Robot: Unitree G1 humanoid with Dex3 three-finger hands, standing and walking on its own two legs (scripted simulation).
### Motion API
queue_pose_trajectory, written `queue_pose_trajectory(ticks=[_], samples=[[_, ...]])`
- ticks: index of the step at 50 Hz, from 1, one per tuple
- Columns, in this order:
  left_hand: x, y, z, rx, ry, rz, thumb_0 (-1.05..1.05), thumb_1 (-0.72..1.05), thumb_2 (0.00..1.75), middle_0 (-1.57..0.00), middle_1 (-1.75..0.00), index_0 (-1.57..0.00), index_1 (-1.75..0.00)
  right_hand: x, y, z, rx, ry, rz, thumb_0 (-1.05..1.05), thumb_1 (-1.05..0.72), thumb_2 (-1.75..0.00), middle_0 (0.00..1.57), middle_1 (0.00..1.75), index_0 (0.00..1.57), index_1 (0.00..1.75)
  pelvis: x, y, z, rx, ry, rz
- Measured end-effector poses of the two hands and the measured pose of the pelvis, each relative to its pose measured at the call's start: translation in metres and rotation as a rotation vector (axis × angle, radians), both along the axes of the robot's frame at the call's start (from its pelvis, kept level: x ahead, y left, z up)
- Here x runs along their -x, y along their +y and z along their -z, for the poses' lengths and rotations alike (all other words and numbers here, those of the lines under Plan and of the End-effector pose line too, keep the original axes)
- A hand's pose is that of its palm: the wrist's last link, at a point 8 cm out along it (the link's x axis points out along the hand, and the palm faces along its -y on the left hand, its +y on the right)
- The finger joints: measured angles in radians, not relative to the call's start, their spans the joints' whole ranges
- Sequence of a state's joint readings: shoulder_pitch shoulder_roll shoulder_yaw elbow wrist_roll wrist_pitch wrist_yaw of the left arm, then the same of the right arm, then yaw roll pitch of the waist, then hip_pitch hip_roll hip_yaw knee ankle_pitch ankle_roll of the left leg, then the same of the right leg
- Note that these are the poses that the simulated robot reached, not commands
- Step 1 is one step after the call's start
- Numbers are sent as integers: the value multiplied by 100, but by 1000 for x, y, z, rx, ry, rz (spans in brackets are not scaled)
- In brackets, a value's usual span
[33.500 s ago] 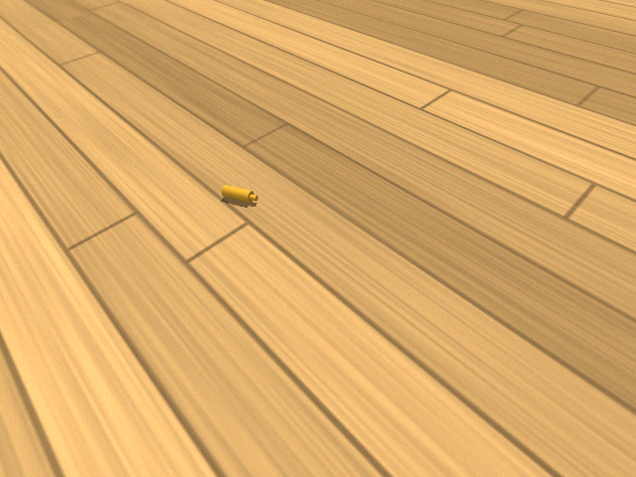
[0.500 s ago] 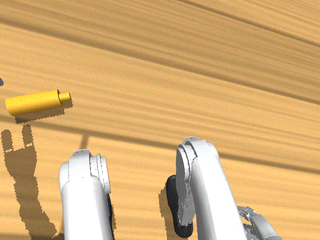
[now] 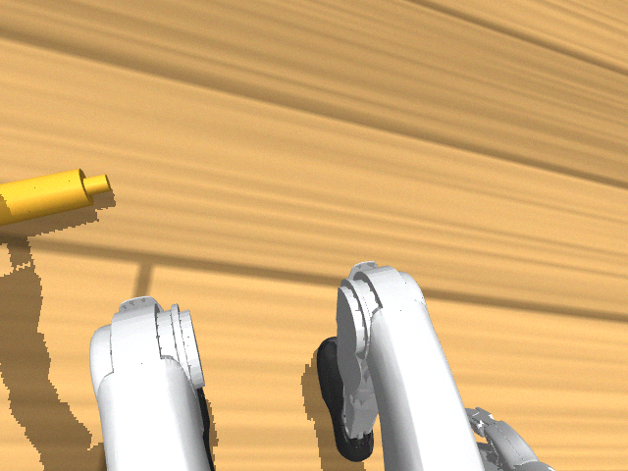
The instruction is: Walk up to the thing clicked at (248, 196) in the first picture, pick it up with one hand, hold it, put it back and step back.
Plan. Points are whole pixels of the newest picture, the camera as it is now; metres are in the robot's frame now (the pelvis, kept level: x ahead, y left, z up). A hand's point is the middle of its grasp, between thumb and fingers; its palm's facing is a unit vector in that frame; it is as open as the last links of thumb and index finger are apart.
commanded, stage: rise first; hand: left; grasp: from above
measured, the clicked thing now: (45, 195) +0.48 +0.34 -0.29
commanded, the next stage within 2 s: approach in 1.58 s
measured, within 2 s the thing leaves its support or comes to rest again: neither
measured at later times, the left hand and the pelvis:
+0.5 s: hand out of the picture +0.42 +0.39 -0.18, palm faces -0.44 -0.15 -0.89, open 14.1 cm; pelvis +0.00 +0.00 -0.01, yaw -1 degrees
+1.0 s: hand out of the picture +0.43 +0.38 -0.19, palm faces -0.44 -0.15 -0.89, open 14.0 cm; pelvis +0.00 +0.00 -0.01, yaw -1 degrees
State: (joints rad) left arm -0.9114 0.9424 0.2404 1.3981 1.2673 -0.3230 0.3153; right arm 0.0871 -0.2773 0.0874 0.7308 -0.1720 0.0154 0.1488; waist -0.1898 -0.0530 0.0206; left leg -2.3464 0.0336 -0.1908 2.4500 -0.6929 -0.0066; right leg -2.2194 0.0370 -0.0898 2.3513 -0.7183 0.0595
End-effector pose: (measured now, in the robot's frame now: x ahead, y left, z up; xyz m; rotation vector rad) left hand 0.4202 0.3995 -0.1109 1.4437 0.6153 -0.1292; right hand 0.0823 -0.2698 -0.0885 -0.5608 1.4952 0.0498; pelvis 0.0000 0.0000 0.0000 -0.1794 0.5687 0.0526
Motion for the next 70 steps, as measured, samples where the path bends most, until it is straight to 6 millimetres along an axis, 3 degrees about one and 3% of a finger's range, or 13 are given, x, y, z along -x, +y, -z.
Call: queue_pose_trajectory(ticks=[21, 39, 70], samples=[[-6, -6, 11, 4, -7, 8, 0, -55, 101, -9, -103, -9, -103, 4, 3, 3, -3, -4, -12, 0, -91, -90, 20, 30, 20, 30, 1, 0, 7, 8, -15, 6], [-10, -9, 24, 8, -7, -1, 0, -53, 100, -10, -103, -10, -103, 18, 4, -1, 3, 9, -5, 0, -91, -90, 20, 30, 20, 30, 3, 1, 10, 16, -23, 9], [-12, -13, 13, -5, 0, -6, 0, -54, 100, -11, -103, -10, -103, 14, 4, -2, -21, -25, -5, 0, -91, -89, 20, 30, 20, 30, 4, 0, 7, 10, -21, 6]])
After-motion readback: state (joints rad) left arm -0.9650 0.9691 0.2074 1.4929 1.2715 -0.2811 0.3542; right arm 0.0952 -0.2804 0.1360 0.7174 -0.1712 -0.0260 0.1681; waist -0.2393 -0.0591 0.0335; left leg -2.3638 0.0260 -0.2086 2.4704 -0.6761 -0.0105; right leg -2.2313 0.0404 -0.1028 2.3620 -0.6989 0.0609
